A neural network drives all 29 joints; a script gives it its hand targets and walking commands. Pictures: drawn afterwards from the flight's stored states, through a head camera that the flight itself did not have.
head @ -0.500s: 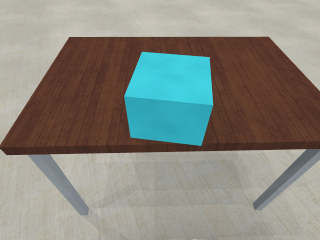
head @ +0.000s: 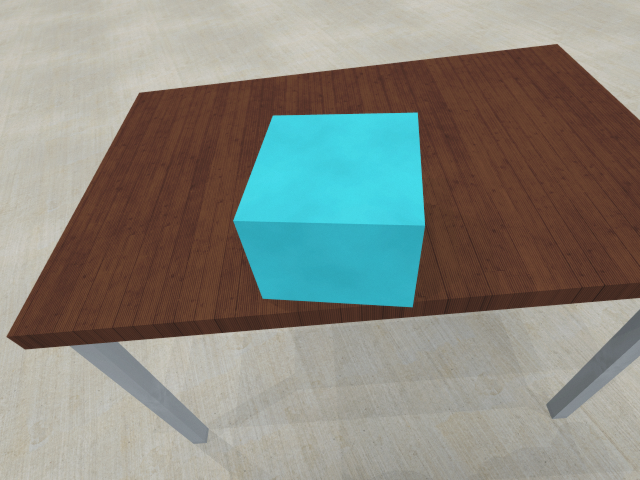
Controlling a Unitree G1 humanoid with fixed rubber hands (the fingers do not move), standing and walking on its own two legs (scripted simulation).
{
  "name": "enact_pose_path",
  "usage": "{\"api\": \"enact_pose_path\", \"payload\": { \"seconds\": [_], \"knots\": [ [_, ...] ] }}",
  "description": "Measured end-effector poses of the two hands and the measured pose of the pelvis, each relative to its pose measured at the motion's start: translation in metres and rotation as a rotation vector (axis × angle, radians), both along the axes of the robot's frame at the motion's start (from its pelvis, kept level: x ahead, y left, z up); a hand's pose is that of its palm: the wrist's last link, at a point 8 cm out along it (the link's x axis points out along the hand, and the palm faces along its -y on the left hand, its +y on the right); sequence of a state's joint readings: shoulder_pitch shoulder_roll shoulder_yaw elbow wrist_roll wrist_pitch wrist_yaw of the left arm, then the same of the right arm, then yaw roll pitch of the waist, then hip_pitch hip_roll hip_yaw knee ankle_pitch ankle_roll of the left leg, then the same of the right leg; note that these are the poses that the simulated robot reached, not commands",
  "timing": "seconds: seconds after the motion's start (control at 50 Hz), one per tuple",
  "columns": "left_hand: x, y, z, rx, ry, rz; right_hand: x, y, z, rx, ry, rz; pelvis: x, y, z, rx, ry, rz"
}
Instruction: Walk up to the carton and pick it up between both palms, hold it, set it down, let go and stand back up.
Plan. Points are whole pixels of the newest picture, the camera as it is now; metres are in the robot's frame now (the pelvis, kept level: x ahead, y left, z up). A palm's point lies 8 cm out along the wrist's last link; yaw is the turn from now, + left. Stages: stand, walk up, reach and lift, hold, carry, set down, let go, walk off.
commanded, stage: walk up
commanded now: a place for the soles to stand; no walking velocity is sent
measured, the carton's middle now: (339, 206) +0.49 -0.01 +0.07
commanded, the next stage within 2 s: none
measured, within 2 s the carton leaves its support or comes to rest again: neither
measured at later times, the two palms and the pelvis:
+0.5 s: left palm out of the picture +0.14 +0.30 -0.09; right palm out of the picture +0.06 -0.32 -0.11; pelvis +0.03 -0.01 -0.01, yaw -3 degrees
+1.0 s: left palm out of the picture +0.15 +0.32 -0.10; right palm out of the picture +0.08 -0.30 -0.09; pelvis +0.03 +0.02 -0.01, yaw -2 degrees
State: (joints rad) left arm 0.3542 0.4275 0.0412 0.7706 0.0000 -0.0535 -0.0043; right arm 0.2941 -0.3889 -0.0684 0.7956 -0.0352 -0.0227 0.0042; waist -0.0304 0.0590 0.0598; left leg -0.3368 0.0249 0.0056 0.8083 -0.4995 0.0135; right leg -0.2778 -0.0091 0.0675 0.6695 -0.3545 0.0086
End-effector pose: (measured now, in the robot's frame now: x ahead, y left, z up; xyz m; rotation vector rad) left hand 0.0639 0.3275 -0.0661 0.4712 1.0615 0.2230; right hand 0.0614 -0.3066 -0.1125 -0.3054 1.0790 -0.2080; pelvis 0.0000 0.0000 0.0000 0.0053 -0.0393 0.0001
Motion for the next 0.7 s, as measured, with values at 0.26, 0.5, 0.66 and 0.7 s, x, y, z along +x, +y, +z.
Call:
{"api": "enact_pose_path", "payload": {
  "seconds": [0.26, 0.5, 0.66, 0.7],
  "knots": [
    [0.056, 0.004, -0.041, -0.132, -0.032, -0.036, -0.005, 0.010, 0.036, -0.120, 0.043, -0.018, 0.017, 0.024, -0.001, -0.027, 0.022, -0.014],
    [0.074, -0.024, -0.024, -0.058, -0.024, -0.091, -0.001, -0.011, 0.000, -0.032, 0.054, -0.050, 0.027, -0.006, -0.008, -0.001, 0.003, -0.049],
    [0.067, -0.016, 0.004, 0.007, -0.060, -0.062, 0.015, -0.003, -0.012, 0.028, 0.017, -0.029, 0.027, -0.007, -0.004, 0.025, -0.029, -0.026],
    [0.066, -0.013, 0.003, 0.004, -0.060, -0.061, 0.015, 0.000, -0.012, 0.026, 0.015, -0.028, 0.026, -0.004, -0.004, 0.021, -0.030, -0.026]
  ]
}}
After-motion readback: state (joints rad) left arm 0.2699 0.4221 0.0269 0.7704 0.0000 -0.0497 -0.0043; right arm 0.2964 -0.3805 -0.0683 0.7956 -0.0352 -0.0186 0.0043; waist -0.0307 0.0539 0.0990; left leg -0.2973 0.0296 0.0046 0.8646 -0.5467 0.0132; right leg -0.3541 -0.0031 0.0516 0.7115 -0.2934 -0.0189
